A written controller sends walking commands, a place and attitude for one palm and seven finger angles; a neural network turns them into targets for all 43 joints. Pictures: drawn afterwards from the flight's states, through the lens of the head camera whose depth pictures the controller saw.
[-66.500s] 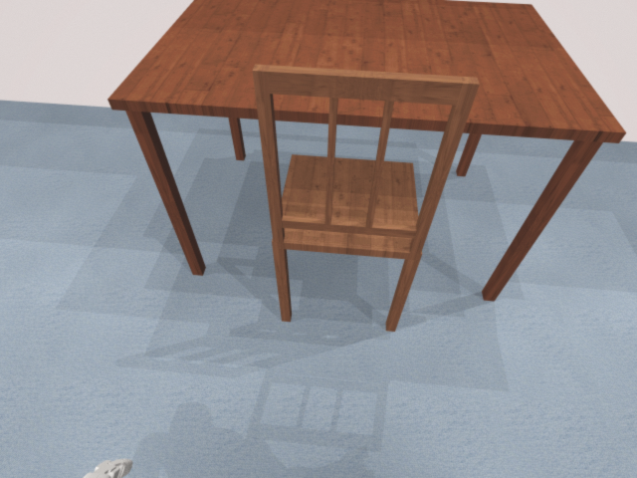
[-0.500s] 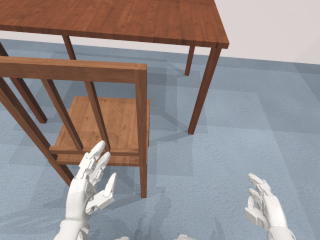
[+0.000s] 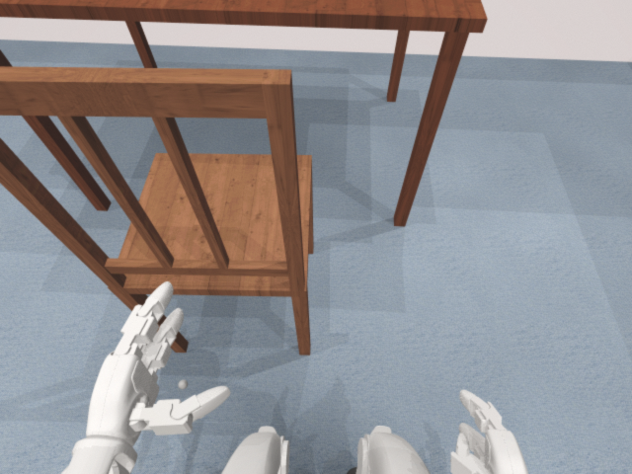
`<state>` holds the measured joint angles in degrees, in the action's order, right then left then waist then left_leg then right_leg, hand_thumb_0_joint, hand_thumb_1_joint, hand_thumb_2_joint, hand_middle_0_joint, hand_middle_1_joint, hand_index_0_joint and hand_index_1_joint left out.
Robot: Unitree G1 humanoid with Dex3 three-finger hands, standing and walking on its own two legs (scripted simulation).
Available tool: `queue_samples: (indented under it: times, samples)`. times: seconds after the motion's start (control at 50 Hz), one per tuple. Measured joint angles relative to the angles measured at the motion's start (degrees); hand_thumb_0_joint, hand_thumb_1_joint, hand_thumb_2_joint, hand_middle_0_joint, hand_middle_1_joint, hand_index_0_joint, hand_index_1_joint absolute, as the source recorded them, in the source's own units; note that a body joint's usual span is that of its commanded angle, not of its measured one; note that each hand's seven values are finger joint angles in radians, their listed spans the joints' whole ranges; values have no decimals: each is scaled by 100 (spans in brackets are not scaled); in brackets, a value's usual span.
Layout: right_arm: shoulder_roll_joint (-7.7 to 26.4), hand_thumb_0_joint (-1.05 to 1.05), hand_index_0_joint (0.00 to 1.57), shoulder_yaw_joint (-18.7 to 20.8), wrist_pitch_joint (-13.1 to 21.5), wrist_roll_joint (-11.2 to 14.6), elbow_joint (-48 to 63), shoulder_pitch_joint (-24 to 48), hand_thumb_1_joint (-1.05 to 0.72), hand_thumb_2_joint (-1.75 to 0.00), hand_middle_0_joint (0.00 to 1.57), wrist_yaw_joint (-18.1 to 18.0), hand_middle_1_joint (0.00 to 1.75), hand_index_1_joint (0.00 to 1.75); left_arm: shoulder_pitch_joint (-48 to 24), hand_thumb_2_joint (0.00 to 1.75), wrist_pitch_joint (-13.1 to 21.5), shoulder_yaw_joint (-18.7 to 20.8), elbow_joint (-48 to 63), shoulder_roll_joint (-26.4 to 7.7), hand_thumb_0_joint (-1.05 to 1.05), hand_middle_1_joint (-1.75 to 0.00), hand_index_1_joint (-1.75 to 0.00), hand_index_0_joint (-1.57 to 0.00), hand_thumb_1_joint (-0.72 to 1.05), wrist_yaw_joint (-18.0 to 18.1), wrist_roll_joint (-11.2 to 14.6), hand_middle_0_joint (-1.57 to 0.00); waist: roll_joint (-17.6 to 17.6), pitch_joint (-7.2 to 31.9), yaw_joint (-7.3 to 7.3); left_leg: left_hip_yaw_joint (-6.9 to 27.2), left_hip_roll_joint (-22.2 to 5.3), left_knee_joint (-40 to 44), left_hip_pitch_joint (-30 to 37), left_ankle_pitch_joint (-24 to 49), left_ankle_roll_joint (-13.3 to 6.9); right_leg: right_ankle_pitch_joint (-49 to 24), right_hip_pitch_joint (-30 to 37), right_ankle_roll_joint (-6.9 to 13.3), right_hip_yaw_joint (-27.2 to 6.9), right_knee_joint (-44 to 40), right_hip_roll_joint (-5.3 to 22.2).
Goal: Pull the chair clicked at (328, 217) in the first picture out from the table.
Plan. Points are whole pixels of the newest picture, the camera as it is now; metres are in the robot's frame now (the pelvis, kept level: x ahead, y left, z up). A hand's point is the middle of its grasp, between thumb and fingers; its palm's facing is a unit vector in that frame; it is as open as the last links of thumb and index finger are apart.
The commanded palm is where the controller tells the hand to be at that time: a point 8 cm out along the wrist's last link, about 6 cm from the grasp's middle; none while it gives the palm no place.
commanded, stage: raise the hand toward the chair's back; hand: left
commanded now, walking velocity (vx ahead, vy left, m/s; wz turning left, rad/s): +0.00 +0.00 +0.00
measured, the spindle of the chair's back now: (130, 205) +0.47 +0.30 +0.02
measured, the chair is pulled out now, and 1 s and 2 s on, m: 0.34 0.34 0.34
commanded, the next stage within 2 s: aim the fingers beside a spindle in 1.22 s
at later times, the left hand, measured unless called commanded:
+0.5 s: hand (138, 353) +0.24 +0.21 +0.05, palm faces +0.05 -1.00 -0.07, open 16.7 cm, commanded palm +0.22 +0.27 +0.05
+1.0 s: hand (126, 338) +0.26 +0.22 +0.06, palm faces +0.01 -1.00 -0.05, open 16.9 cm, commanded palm +0.24 +0.28 +0.06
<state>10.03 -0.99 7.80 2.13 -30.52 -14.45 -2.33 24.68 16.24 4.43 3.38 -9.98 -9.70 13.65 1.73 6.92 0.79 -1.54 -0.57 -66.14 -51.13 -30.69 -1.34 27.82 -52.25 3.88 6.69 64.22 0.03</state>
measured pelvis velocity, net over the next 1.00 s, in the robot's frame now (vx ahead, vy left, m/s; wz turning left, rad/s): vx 0.02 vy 0.02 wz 0.01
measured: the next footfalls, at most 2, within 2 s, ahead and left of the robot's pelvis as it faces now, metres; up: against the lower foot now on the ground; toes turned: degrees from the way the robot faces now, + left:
none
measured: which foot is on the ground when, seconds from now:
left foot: down 0.00-1.00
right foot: down 0.00-1.00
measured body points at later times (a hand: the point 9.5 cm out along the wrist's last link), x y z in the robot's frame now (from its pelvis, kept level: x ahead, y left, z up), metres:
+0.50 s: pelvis +0.01 +0.01 +0.01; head +0.09 +0.02 +0.45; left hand +0.23 +0.26 +0.06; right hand +0.22 -0.21 -0.06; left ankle +0.01 +0.10 -0.65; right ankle +0.04 -0.08 -0.65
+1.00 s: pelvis +0.02 +0.02 +0.02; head +0.09 +0.03 +0.46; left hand +0.25 +0.28 +0.06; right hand +0.18 -0.22 -0.06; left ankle +0.01 +0.10 -0.65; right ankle +0.04 -0.08 -0.65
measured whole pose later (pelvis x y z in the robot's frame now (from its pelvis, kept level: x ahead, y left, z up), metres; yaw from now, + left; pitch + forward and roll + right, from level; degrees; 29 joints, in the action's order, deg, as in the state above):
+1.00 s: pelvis +0.02 +0.02 +0.02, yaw +0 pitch +15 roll -2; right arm 14.5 -0.1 11.1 1.5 -31.4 -14.4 -2.1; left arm 16.7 23.7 11.7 -6.3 -14.1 -15.9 16.1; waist 1.6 7.1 1.3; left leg -1.2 0.4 -60.6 -46.0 -29.7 -2.9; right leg 26.2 -46.1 1.9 6.7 57.3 0.4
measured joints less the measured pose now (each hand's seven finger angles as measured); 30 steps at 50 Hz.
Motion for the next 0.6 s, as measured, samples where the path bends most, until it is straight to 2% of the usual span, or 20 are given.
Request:
queue_samples:
  times: [0.04,0.08,0.12,0.16,0.2,0.26,0.3,0.34,0.42,0.48,0.56,0.6]
  samples:
    - [80,2,20,121,63,-42,-65,-132,-90,-90,20,-17,30,30,250,53,343,157,126,43,0,-16,-17,-12,3,321,-42,-11,-41,74,-10,-13,5,113,78,22,-5,-22,72,-11,-18,-104,-4]
    - [211,2,20,198,149,-93,-126,-182,-90,-90,20,-5,30,30,336,51,802,273,143,19,0,-15,-16,-11,-2,472,-119,-11,-52,125,-15,25,23,103,39,18,-11,-9,61,-15,19,-113,13]
    - [372,1,20,226,244,-115,-172,-136,-90,-90,20,14,30,30,254,49,1202,303,35,-50,0,-14,-15,-11,-6,416,-165,-10,-37,127,-9,81,44,-8,-80,-14,-19,31,-18,-18,75,-35,39]
    - [507,1,20,235,320,-102,-185,-23,-90,-90,20,15,30,30,62,47,1402,239,-160,-133,0,-14,-14,-10,-11,176,-155,-9,-25,90,-5,113,54,-141,-210,-55,-30,71,-123,-23,109,71,56]
    - [576,1,20,238,363,-67,-154,103,-90,-90,20,-9,30,30,-130,45,1345,142,-349,-217,0,-13,-14,-9,-16,-124,-124,-8,-25,49,0,113,50,-224,-285,-87,-41,91,-192,-28,112,137,55]
    - [536,1,20,243,367,-22,-58,248,-90,-90,20,-52,30,30,-268,42,993,89,-461,-315,0,-12,-13,-9,-23,-405,-64,-8,-49,19,18,83,34,-185,-222,-98,-53,81,-144,-38,79,97,35]
    - [447,1,20,244,359,-9,13,291,-90,-90,20,-67,30,30,-242,40,791,145,-382,-315,-1,-11,-12,-9,-28,-377,13,-8,-55,21,24,70,29,-65,-76,-79,-55,56,-4,-55,61,-22,22]
    - [348,1,20,230,358,-17,58,295,-90,-90,20,-65,30,30,-180,38,739,255,-259,-273,-1,-11,-11,-8,-32,-226,81,-8,-56,60,12,66,32,87,87,-46,-55,23,158,-70,51,-173,13]
    - [255,1,20,127,355,-68,97,285,-90,-90,20,-8,30,30,-237,34,935,471,-263,-204,-1,-9,-10,-8,-40,-8,86,-7,-37,157,-42,99,67,267,260,0,-62,-7,355,-90,76,-358,34]
    - [296,1,20,17,341,-82,123,329,-90,-90,20,39,30,30,-478,33,982,485,-561,-257,-1,-9,-9,-7,-44,-175,29,-6,-4,154,-82,133,90,221,207,-11,-75,12,326,-96,110,-329,58]
    - [338,1,20,-64,304,-61,137,376,-90,-90,20,35,30,30,-698,31,724,413,-860,-368,-1,-8,-9,-6,-47,-570,48,-6,21,53,-100,131,84,177,188,-30,-91,14,316,-110,109,-309,52]
    - [328,1,20,-62,290,-53,122,347,-90,-90,20,12,30,30,-698,31,613,437,-851,-386,-1,-8,-9,-7,-48,-659,103,-6,20,15,-91,121,76,221,249,-23,-96,-4,375,-121,97,-362,41]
